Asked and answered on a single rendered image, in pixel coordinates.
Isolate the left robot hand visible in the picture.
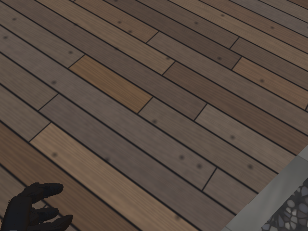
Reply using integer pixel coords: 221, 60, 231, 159
0, 182, 73, 231

